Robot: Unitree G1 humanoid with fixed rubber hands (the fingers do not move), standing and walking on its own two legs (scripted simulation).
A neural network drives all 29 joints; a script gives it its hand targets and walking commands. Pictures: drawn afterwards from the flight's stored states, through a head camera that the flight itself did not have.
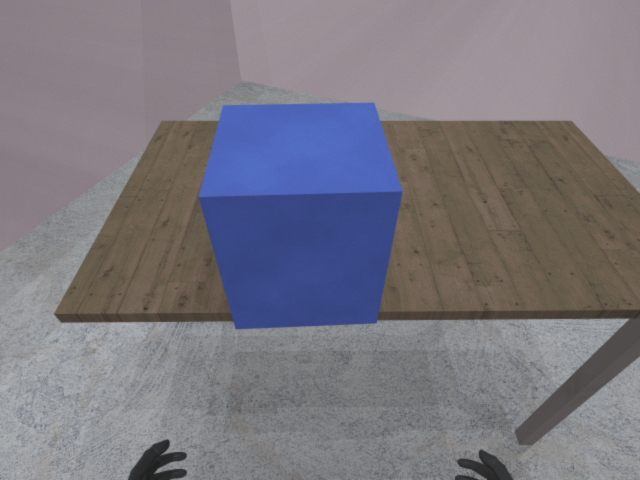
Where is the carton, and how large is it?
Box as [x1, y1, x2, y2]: [199, 103, 402, 328]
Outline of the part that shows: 374,103 223,105 199,193 199,200 235,328 376,322 402,191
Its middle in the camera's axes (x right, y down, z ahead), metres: -0.03 -0.03 +0.56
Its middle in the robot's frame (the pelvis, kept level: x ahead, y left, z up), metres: +0.46 +0.06 +0.10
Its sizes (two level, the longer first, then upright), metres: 0.210 0.200 0.250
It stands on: a table, 0.75 m high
